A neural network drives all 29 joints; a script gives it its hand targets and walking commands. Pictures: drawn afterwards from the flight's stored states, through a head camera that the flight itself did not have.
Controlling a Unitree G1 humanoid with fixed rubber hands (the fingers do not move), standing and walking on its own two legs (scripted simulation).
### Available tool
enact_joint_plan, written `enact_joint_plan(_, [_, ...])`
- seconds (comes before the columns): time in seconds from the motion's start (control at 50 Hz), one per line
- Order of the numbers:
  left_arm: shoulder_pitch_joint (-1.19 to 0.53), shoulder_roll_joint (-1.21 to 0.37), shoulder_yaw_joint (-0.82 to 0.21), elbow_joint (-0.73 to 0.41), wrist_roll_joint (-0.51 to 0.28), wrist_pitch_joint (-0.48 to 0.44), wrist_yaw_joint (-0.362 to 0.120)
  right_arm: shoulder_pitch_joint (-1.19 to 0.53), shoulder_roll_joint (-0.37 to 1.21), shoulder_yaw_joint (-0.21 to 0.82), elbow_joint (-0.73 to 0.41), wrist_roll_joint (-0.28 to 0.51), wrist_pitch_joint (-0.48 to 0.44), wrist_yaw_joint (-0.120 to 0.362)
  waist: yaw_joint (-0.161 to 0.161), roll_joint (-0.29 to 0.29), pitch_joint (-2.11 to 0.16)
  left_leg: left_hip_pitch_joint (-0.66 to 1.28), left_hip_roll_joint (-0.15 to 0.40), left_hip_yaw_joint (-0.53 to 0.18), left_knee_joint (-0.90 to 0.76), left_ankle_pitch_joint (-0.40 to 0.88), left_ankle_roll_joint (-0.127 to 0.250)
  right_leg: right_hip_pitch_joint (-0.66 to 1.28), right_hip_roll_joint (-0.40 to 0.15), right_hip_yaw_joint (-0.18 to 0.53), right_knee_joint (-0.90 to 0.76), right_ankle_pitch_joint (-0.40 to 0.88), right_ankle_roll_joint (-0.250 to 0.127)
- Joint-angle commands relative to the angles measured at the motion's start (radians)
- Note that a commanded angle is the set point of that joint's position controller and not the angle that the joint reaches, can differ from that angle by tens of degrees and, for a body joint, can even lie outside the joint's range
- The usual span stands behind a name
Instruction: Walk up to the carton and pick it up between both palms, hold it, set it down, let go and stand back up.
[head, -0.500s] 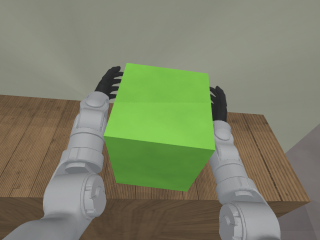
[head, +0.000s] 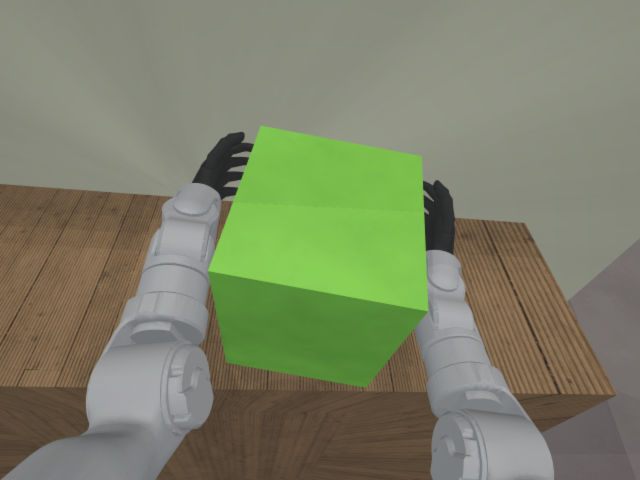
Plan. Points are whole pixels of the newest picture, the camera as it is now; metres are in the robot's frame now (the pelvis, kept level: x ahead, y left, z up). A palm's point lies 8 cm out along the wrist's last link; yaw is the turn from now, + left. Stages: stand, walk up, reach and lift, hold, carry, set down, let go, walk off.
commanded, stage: set down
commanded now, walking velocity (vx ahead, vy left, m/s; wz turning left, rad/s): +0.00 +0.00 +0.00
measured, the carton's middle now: (317, 266) +0.36 -0.04 +0.07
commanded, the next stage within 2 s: none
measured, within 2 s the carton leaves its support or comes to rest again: rests again in 1.72 s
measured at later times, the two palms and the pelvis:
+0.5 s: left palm (213, 192) +0.45 +0.09 +0.12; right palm (431, 245) +0.37 -0.19 +0.10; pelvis +0.01 +0.00 +0.00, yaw +0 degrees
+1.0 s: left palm (216, 195) +0.45 +0.09 +0.11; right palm (430, 249) +0.37 -0.19 +0.09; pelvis +0.01 +0.00 +0.00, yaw +0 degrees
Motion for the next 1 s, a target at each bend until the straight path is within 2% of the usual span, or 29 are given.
enact_joint_plan(0.0, [-0.4,-0.431,-0.133,0.029,-0.027,-0.052,-0.135,-0.523,0.483,0.178,-0.084,-0.175,-0.01,0.094,-0.072,0.095,-0.317,-0.034,-0.044,0.075,-0.107,0.18,-0.021,0.109,0.045,-0.104,0.048,0.388,0.012])
enact_joint_plan(0.12, [-0.39,-0.427,-0.114,0.064,-0.011,-0.074,-0.13,-0.5,0.492,0.145,-0.067,-0.207,-0.012,0.106,-0.07,0.103,-0.303,-0.032,-0.043,0.08,-0.104,0.177,-0.025,0.097,0.045,-0.104,0.047,0.372,0.01])
enact_joint_plan(0.44, [-0.314,-0.439,-0.096,0.084,0.02,-0.122,-0.119,-0.397,0.521,0.155,0.001,-0.239,-0.054,0.106,-0.06,0.129,-0.331,-0.014,-0.038,0.074,-0.057,0.325,-0.042,0.08,0.05,-0.101,0.071,0.489,0.015])
enact_joint_plan(0.88, [-0.22,-0.468,-0.074,0.061,0.065,-0.12,-0.126,-0.271,0.539,0.154,0.047,-0.263,-0.09,0.109,-0.052,0.137,-0.273,0.035,-0.025,0.067,-0.049,0.398,-0.034,0.004,0.058,-0.112,0.055,0.423,0.02])
enact_joint_plan(0.98, [-0.2,-0.439,-0.066,0.046,0.073,-0.116,-0.125,-0.243,0.497,0.143,0.057,-0.264,-0.097,0.103,-0.051,0.141,-0.254,0.051,-0.022,0.066,-0.047,0.42,-0.033,-0.014,0.061,-0.115,0.052,0.404,0.023])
